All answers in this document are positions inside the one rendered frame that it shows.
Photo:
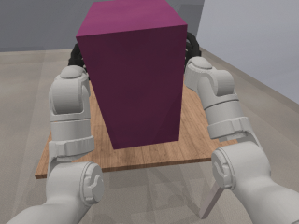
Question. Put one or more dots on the right robot hand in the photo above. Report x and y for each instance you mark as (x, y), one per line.
(193, 49)

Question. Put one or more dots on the table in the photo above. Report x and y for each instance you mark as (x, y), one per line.
(193, 145)

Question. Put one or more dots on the left robot forearm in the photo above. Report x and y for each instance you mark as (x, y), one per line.
(69, 105)

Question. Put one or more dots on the right robot forearm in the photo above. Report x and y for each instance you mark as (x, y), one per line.
(216, 90)

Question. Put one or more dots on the right robot upper arm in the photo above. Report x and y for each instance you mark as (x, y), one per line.
(243, 169)

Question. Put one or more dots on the left robot hand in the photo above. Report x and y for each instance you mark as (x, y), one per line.
(76, 58)

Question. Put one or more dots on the carton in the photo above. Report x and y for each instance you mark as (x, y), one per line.
(134, 53)

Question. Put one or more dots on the left robot upper arm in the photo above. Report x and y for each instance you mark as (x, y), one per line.
(72, 188)

